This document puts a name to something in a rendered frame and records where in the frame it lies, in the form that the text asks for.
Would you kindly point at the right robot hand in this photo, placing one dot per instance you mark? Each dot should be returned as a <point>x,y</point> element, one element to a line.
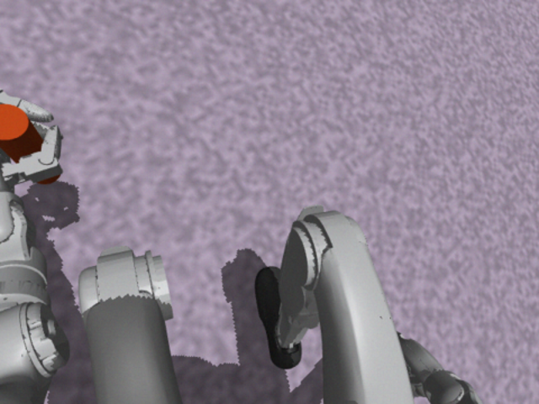
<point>420,364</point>

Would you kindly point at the can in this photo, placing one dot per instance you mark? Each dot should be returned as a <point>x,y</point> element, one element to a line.
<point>18,136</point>

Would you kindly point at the left robot hand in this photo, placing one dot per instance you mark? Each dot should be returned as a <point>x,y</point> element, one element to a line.
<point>37,166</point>

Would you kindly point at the right robot arm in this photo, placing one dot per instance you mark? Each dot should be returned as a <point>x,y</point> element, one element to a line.
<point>444,387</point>

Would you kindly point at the left robot arm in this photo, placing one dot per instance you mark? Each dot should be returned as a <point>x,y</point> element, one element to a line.
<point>32,345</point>

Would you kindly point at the right robot foot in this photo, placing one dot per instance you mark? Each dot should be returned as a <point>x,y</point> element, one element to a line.
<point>268,303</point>

